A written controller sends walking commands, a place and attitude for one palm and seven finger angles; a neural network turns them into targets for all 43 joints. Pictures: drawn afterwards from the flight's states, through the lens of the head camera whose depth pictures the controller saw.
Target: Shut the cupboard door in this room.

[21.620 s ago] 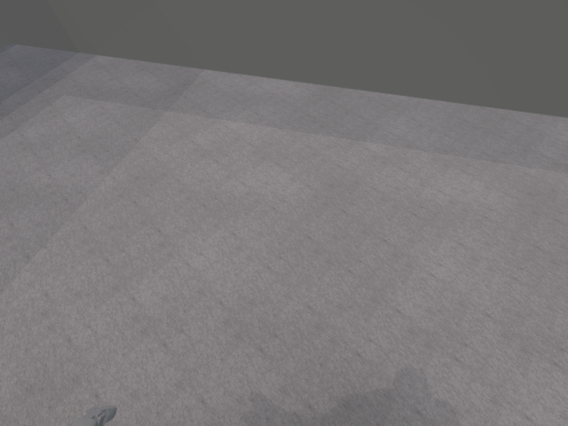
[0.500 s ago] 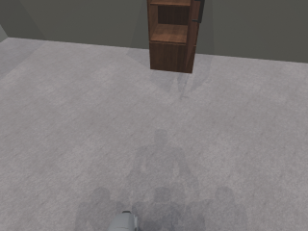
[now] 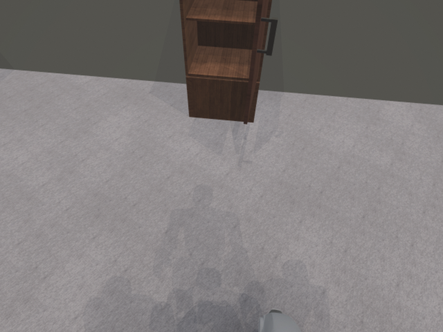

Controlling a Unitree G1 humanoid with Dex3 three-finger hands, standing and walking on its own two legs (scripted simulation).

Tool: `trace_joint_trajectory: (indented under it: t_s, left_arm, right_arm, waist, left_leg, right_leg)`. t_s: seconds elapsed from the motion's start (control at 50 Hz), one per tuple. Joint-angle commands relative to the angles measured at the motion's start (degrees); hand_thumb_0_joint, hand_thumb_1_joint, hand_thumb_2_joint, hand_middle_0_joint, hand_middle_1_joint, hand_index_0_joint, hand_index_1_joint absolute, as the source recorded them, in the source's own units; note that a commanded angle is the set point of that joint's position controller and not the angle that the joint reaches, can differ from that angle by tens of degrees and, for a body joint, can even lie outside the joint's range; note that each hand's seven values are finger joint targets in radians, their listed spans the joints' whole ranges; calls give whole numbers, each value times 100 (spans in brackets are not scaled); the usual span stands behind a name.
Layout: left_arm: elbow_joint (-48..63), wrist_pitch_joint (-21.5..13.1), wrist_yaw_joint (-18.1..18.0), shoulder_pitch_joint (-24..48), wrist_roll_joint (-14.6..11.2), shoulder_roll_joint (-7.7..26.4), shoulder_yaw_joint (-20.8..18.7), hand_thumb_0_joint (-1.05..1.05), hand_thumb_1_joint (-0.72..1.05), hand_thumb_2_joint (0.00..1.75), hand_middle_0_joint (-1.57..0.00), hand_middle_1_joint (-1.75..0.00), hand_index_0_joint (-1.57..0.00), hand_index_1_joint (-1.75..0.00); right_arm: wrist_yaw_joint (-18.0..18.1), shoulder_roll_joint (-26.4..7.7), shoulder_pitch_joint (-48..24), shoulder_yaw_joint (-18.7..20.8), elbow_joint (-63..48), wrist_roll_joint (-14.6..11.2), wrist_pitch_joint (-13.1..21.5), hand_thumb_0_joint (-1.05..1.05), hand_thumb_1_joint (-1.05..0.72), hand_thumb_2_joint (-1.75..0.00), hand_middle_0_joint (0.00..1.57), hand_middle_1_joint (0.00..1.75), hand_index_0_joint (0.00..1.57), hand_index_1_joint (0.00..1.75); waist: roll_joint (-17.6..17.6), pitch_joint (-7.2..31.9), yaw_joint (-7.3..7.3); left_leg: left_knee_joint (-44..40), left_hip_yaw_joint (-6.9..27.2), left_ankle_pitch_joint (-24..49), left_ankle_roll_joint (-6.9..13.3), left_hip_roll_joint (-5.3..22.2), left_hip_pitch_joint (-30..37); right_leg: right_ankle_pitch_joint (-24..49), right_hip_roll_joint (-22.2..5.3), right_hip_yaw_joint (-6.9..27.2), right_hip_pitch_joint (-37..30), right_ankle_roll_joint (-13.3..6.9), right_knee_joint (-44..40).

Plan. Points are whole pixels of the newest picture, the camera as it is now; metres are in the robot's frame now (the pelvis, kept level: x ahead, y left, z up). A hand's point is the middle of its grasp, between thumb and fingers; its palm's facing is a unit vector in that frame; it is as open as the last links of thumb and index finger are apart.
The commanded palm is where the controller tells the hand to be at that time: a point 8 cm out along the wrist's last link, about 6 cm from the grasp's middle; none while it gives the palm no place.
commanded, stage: stand and wait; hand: left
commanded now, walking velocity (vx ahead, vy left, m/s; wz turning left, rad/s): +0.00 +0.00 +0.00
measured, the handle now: (266, 36) +1.15 -0.13 +0.01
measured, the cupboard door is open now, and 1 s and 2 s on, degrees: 84 84 84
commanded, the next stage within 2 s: look at it before walking up in 1.10 s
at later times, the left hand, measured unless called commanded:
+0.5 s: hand out of the picture +0.14 +0.16 -0.18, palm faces +0.09 -0.98 -0.18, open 7.2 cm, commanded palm none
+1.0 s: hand out of the picture +0.06 +0.14 -0.17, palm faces +0.05 -0.99 -0.13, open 7.4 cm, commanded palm none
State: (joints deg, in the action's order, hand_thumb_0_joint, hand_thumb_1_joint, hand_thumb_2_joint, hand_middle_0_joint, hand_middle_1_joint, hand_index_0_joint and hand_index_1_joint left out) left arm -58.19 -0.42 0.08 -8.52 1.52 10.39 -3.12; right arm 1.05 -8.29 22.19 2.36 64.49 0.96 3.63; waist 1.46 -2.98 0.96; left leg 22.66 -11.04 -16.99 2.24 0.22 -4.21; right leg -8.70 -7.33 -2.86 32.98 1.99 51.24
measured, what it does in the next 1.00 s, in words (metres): walks ahead: right foot, then left foot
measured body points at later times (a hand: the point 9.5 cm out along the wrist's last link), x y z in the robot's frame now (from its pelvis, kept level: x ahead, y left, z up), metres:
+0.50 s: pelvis +0.08 -0.02 +0.00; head +0.07 +0.00 +0.44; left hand +0.13 +0.21 -0.16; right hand +0.10 -0.24 -0.16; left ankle +0.07 +0.10 -0.74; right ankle +0.13 -0.13 -0.74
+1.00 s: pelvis +0.11 +0.00 +0.00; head +0.12 +0.01 +0.45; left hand +0.05 +0.20 -0.16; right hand +0.09 -0.20 -0.16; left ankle +0.07 +0.10 -0.74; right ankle +0.13 -0.13 -0.74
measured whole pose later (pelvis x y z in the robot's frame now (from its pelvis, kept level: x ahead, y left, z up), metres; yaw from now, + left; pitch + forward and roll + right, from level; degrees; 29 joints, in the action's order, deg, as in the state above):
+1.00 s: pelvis +0.11 +0.00 +0.00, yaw +0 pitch -2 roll +0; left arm -68.5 -0.3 -2.0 -19.6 0.8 5.7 0.7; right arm 1.9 -5.8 17.6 0.2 66.6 0.2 1.1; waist 0.3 -2.1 -0.7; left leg 22.2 -7.7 -15.5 0.9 1.4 -5.2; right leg -10.0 -4.1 -6.7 10.8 1.4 22.7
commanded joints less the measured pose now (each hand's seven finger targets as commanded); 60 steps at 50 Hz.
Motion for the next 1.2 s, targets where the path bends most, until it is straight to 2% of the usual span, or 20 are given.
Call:
trace_joint_trajectory:
  t_s: [0.0,0.02,0.06,0.08,0.1,0.12,0.14,0.16,0.22,0.3,0.36,0.38,0.4,0.42,0.44,0.46,0.54,0.7,0.88,1.18]
  left_arm:
    - [174,-75,-29,-118,-32,-27,95,0,90,90,-20,-30,-20,-30]
    - [152,-91,-37,-208,-34,1,102,0,90,90,-20,-30,-20,-30]
    - [-38,-169,-71,-759,-27,194,96,0,90,90,-20,-30,-20,-30]
    - [-186,-253,-109,-1168,-5,491,50,0,90,90,-20,-30,-20,-30]
    - [-318,-344,-166,-1514,7,879,-22,0,90,90,-20,-30,-20,-30]
    - [-385,-347,-151,-1633,-87,1052,0,0,90,90,-20,-30,-20,-30]
    - [-332,-372,-179,-1218,-105,952,-25,0,90,90,-20,-30,-20,-30]
    - [-253,-334,-211,-826,-111,778,13,0,90,90,-20,-30,-20,-30]
    - [-99,-234,-221,-142,-73,584,82,0,90,90,-20,-30,-20,-30]
    - [-72,-141,-212,11,-52,476,51,0,90,90,-20,-30,-20,-30]
    - [-150,-93,-199,-15,-88,475,66,0,90,90,-20,-30,-20,-30]
    - [-147,-76,-198,19,-111,443,78,0,90,90,-20,-30,-20,-30]
    - [-156,-46,-182,-70,-140,300,108,0,90,90,-20,-30,-20,-30]
    - [-156,-8,-164,-233,-159,176,130,0,90,90,-20,-30,-20,-30]
    - [-185,8,-160,-353,-142,131,122,0,90,90,-20,-30,-20,-30]
    - [-266,40,-153,-417,-105,169,116,0,90,90,-20,-30,-20,-30]
    - [-544,-12,-160,-847,-94,209,217,0,90,90,-20,-30,-20,-30]
    - [-763,-93,-202,-1140,-104,181,320,0,90,90,-20,-30,-20,-30]
    - [-884,-103,-253,-1425,-103,62,327,0,90,90,-20,-30,-20,-30]
    - [-817,-72,-293,-1378,-102,-24,301,0,90,90,-20,-30,-20,-30]
  right_arm:
    - [50,-671,229,125,-187,14,54,0,-90,-90,20,30,20,30]
    - [62,-713,201,138,-166,18,20,0,-90,-90,20,30,20,30]
    - [56,-672,256,123,-108,-6,-26,0,-90,-90,20,30,20,30]
    - [38,-505,344,100,-83,-28,-29,0,-90,-90,20,30,20,30]
    - [14,-194,570,53,-140,-66,-31,0,-90,-90,20,30,20,30]
    - [57,-254,613,52,-162,-107,-137,0,-90,-90,20,30,20,30]
    - [70,-194,594,18,-136,-113,-229,0,-90,-90,20,30,20,30]
    - [59,-216,419,20,-116,-100,-279,0,-90,-90,20,30,20,30]
    - [38,-44,280,-8,-34,-81,-378,0,-90,-90,20,30,20,30]
    - [19,50,318,-30,-39,-36,-444,0,-90,-90,20,30,20,30]
    - [13,-23,258,-41,-48,-32,-407,0,-90,-90,20,30,20,30]
    - [8,-80,366,-47,0,-31,-364,0,-90,-90,20,30,20,30]
    - [16,-219,315,-40,8,-29,-306,0,-90,-90,20,30,20,30]
    - [38,-417,113,-28,-55,-6,-265,0,-90,-90,20,30,20,30]
    - [49,-564,-179,-24,-164,7,-268,0,-90,-90,20,30,20,30]
    - [37,-559,-449,-29,-216,-3,-255,0,-90,-90,20,30,20,30]
    - [65,-435,-493,-77,-222,-42,-220,0,-90,-90,20,30,20,30]
    - [67,-424,-234,-92,-90,-77,-239,0,-90,-90,20,30,20,30]
    - [98,-329,-89,-127,62,-92,-191,0,-90,-90,20,30,20,30]
    - [126,-144,147,-131,198,-73,-182,0,-90,-90,20,30,20,30]
  waist:
    - [-767,-207,-32]
    - [-832,-76,-85]
    - [-457,191,-359]
    - [1,582,-502]
    - [1007,1074,-468]
    - [1006,1183,-397]
    - [1183,1274,-283]
    - [1046,1023,-252]
    - [416,542,-17]
    - [590,217,19]
    - [589,149,37]
    - [446,200,113]
    - [-112,104,56]
    - [-677,-66,-72]
    - [-787,-217,-220]
    - [-1108,-306,-298]
    - [-838,-355,-297]
    - [-1,-181,-117]
    - [-153,-43,-111]
    - [-200,-374,-143]
  left_leg:
    - [-207,620,4176,482,1476,-458]
    - [-1,668,4021,438,1503,-398]
    - [736,648,3607,179,1283,-463]
    - [1464,533,2618,-58,1062,-823]
    - [2506,247,217,-312,452,-1729]
    - [3238,581,-1958,-400,211,-1699]
    - [3493,963,-1956,-427,398,-1781]
    - [3512,1074,-1726,-433,523,-1725]
    - [2915,950,-1235,-457,556,-1303]
    - [2188,712,-630,-478,512,-1020]
    - [1027,654,-81,-489,501,-638]
    - [438,689,340,-476,537,-323]
    - [-9,1041,511,-406,715,-267]
    - [-513,1527,260,-236,1153,-818]
    - [-829,1668,-275,-117,1323,-1487]
    - [-1077,1734,-459,-94,1285,-1830]
    - [-974,1258,128,-164,968,-1365]
    - [-720,1020,604,-173,838,-613]
    - [-632,957,1007,-124,824,-515]
    - [-582,943,1145,-117,808,-740]
  right_leg:
    - [8,242,-300,-991,-71,-1134]
    - [-6,281,-313,-1293,-99,-1416]
    - [689,371,-389,-2240,-88,-2296]
    - [2037,-81,32,-3090,-160,-2478]
    - [4154,-1294,1368,-4026,-667,-2388]
    - [5269,-1832,1553,-3844,-1231,-2584]
    - [4926,-1711,1466,-3764,-1398,-2775]
    - [4252,-1543,1269,-3264,-1292,-2930]
    - [2207,-1098,652,-2163,-1053,-3293]
    - [197,-793,416,-1504,-963,-3711]
    - [-682,-578,321,-1394,-801,-3589]
    - [-874,-486,276,-1272,-668,-3392]
    - [-941,-240,174,-1131,-473,-3096]
    - [-816,56,9,-1398,-266,-2943]
    - [-608,168,-85,-1946,-157,-2930]
    - [-415,188,-156,-2283,-83,-2742]
    - [151,24,-51,-2447,-98,-3006]
    - [277,-102,80,-2236,-124,-3284]
    - [497,-106,66,-2370,-140,-3138]
    - [530,-66,52,-2331,-158,-2968]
